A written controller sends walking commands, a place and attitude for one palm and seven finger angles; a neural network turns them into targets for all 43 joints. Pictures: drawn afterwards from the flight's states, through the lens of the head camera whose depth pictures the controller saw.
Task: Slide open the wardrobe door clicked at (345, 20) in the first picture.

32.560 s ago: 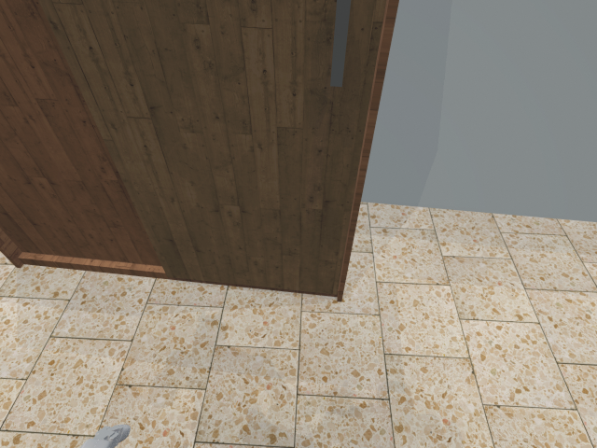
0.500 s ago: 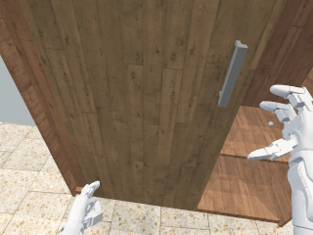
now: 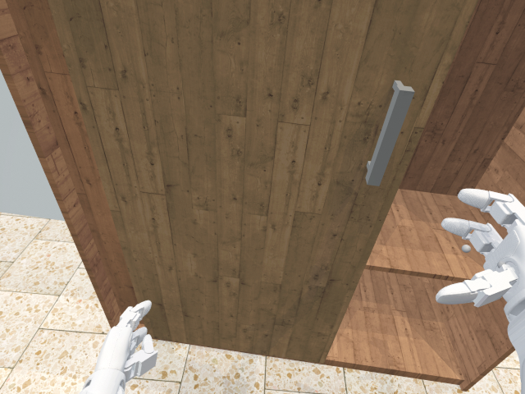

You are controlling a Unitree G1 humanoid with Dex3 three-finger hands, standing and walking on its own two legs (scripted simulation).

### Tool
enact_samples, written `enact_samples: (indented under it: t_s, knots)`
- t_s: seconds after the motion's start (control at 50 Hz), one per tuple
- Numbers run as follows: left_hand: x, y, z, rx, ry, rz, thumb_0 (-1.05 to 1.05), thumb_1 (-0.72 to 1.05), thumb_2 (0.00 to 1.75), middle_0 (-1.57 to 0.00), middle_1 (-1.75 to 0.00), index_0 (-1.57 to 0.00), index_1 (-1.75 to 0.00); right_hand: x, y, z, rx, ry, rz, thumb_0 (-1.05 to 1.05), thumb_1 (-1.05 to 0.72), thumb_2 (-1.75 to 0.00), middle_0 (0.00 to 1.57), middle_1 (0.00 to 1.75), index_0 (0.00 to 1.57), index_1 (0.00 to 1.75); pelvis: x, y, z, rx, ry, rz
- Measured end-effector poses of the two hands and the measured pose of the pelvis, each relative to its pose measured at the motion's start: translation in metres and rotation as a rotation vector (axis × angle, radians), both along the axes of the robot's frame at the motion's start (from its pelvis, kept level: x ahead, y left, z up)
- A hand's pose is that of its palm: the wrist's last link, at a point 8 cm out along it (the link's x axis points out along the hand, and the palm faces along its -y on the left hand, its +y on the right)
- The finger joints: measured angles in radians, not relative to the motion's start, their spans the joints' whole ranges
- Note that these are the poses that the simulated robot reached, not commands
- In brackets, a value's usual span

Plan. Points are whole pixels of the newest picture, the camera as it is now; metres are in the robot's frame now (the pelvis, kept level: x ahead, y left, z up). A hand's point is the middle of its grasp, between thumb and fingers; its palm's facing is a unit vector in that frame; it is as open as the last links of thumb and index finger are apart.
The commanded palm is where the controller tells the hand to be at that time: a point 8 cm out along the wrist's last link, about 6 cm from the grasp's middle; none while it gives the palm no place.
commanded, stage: draw the hand back to the body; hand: right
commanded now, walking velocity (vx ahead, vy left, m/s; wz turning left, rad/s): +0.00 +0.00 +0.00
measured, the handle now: (384, 134) +0.48 -0.22 +0.23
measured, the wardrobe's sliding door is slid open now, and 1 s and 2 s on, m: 0.52 0.52 0.52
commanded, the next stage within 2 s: step back with the hand held close in 1.12 s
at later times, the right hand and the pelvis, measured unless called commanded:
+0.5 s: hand (484, 263) +0.23 -0.28 +0.18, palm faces +0.44 +0.85 -0.30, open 11.3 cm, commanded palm +0.18 -0.31 +0.18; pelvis +0.01 -0.02 +0.01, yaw +0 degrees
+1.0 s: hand (496, 278) +0.22 -0.30 +0.16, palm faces +0.46 +0.82 -0.34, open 7.6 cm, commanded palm +0.17 -0.33 +0.18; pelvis +0.03 -0.03 +0.01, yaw +0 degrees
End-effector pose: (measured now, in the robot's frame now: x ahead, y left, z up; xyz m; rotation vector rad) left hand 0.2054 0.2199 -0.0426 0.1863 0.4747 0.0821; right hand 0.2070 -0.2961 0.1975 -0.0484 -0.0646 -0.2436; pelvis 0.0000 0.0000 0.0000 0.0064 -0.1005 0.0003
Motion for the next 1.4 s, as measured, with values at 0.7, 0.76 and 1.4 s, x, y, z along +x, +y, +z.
enact_samples:
  t_s: [0.7, 0.76, 1.4]
  knots:
    - [-0.008, -0.023, -0.018, 0.039, 0.162, 0.004, 0.02, 0.90, 0.89, -0.20, -0.30, -0.20, -0.30, -0.022, -0.027, -0.022, -0.347, -0.052, -0.172, 0.00, -0.51, -0.72, 0.23, 0.52, 0.22, 0.53, 0.025, -0.028, 0.009, 0.006, 0.021, 0.017]
    - [-0.002, -0.024, -0.016, 0.048, 0.156, -0.003, 0.02, 0.90, 0.89, -0.20, -0.30, -0.20, -0.30, -0.027, -0.031, -0.024, -0.351, -0.037, -0.188, 0.01, -0.61, -0.77, 0.22, 0.46, 0.21, 0.46, 0.028, -0.030, 0.009, 0.009, 0.022, 0.014]
    - [-0.013, -0.014, -0.019, 0.049, 0.194, 0.033, 0.02, 0.90, 0.89, -0.21, -0.30, -0.20, -0.30, -0.030, -0.032, -0.003, -0.456, -0.101, -0.205, 0.02, -0.89, -0.90, 0.21, 0.30, 0.20, 0.30, 0.019, -0.026, 0.008, 0.014, 0.074, 0.014]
